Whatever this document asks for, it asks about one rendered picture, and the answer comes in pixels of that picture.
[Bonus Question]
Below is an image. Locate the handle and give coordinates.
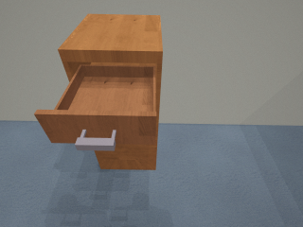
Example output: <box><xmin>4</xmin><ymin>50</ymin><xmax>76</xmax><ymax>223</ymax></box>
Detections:
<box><xmin>75</xmin><ymin>130</ymin><xmax>116</xmax><ymax>151</ymax></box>

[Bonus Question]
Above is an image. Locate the cabinet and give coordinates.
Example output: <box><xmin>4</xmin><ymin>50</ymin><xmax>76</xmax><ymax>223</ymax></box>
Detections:
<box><xmin>58</xmin><ymin>13</ymin><xmax>163</xmax><ymax>170</ymax></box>

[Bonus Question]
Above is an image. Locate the drawer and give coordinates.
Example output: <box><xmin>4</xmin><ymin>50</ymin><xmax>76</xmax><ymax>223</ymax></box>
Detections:
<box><xmin>34</xmin><ymin>64</ymin><xmax>157</xmax><ymax>145</ymax></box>

